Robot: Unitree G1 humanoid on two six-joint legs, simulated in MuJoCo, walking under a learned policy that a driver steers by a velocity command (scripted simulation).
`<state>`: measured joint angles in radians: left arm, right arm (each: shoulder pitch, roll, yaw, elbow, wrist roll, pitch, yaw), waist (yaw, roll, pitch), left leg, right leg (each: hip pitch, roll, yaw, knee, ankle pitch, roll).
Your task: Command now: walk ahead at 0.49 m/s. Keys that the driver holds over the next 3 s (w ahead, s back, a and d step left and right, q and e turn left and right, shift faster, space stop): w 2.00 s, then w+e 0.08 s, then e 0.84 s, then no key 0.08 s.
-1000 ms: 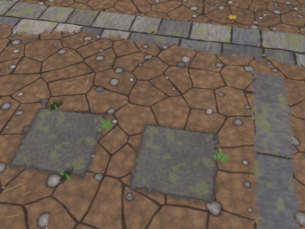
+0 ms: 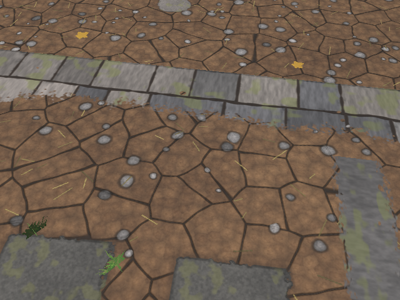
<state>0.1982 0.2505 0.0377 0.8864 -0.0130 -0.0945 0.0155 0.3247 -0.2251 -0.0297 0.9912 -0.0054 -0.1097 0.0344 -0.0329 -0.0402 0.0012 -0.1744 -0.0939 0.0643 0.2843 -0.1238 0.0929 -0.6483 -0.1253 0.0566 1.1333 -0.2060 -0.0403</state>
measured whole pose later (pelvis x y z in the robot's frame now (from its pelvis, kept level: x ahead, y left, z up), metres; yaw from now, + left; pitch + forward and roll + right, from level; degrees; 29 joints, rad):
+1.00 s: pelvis +0.55 -0.01 -0.01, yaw +1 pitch +2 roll +0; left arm 0.31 0.25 0.05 0.97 -0.02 -0.10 0.00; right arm 0.17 -0.24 -0.05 0.90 0.00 -0.10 0.04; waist 0.00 -0.02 0.03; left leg -0.35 -0.03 0.06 0.47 -0.15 0.07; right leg -0.40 -0.04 0.03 1.18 -0.37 -0.05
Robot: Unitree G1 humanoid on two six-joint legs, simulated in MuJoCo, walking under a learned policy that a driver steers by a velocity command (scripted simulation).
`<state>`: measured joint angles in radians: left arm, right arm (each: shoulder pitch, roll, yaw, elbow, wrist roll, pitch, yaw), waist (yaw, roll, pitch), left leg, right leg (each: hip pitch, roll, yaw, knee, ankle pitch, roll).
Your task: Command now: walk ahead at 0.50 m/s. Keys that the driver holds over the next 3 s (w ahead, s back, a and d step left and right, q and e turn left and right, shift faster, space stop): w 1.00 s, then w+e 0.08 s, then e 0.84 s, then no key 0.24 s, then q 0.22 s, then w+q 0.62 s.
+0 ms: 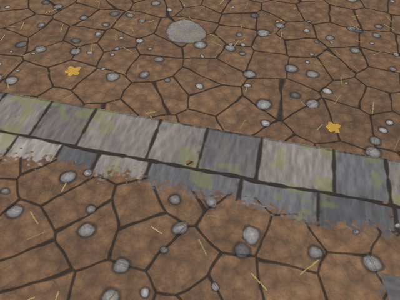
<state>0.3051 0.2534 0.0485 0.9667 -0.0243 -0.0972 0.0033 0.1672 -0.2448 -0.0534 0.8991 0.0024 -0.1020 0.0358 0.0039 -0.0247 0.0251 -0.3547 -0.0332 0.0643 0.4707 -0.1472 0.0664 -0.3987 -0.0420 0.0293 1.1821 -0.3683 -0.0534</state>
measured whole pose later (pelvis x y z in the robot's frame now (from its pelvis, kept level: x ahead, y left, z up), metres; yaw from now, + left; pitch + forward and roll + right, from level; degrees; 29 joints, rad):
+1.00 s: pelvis +0.55 -0.02 -0.01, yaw +0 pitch +2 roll -2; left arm 0.40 0.25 0.07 1.03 -0.02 -0.06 0.01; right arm 0.01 -0.23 -0.05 0.86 0.02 -0.10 0.04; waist 0.06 0.01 0.01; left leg -0.50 0.03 0.03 0.50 -0.05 0.08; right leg 0.07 0.00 -0.05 0.35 -0.44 0.00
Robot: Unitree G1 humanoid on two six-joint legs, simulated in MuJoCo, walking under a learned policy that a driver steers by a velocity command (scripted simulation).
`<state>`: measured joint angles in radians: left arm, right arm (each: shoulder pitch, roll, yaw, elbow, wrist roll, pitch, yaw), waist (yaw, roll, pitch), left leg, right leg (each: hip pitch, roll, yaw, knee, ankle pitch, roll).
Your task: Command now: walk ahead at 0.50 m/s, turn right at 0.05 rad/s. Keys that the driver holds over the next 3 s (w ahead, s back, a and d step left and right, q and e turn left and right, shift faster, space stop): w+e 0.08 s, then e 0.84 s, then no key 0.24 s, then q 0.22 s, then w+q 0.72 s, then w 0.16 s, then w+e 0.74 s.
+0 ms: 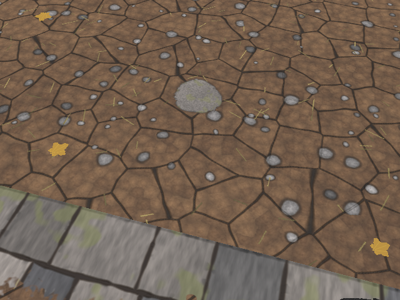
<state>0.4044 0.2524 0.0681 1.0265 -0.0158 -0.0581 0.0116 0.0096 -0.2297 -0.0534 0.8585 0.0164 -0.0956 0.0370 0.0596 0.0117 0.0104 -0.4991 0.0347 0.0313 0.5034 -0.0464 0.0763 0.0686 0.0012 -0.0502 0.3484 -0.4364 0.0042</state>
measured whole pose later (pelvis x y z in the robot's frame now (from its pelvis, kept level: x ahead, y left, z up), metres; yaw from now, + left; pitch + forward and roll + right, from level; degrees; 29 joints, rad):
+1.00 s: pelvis +0.27 +0.02 +0.01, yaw -29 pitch +3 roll +0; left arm 0.14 0.30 0.09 0.68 -0.01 0.04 0.04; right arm 0.15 -0.28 -0.07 0.86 -0.03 -0.02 -0.02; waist -0.01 -0.04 0.01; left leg -0.32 -0.02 -0.06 0.53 -0.25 0.00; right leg -0.47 0.14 0.19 0.69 -0.37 -0.02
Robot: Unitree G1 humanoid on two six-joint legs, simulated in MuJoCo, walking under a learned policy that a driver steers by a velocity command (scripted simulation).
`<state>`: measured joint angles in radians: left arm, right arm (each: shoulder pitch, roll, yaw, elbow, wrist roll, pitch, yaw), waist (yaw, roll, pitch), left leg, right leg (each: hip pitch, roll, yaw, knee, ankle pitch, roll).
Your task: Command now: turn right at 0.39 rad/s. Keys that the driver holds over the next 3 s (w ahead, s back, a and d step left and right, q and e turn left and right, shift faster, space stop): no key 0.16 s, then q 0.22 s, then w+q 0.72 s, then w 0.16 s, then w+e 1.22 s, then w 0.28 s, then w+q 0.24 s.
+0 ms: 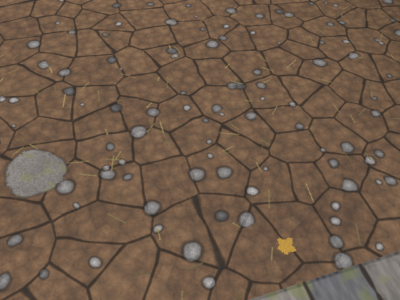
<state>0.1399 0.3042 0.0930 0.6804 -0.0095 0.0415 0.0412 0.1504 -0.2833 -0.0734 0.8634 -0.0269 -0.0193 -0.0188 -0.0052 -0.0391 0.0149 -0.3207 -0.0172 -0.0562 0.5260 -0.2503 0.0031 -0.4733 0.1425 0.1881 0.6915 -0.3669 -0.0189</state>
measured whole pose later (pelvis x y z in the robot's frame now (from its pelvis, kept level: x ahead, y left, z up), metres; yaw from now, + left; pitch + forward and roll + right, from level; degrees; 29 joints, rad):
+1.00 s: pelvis +0.16 +0.08 +0.01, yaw +21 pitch +3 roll -2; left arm 0.00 0.28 0.06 0.67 -0.01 -0.10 -0.04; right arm 0.44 -0.27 -0.05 0.78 0.03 -0.04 -0.02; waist -0.09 -0.04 0.03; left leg 0.00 -0.05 -0.15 0.31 -0.34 0.08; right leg -0.62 -0.01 0.06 0.55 0.06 0.04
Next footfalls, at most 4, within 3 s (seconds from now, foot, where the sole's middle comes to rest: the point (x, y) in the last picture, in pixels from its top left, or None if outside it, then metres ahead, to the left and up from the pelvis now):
0.28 right None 0.02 -0.14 -0.77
0.64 left None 0.05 0.13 -0.77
1.12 right None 0.45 0.04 -0.77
1.56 left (78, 278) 0.53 0.40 -0.77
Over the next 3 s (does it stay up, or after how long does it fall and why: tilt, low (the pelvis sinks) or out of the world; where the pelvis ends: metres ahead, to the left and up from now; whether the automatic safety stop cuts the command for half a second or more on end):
stays up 1.20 0.28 0.00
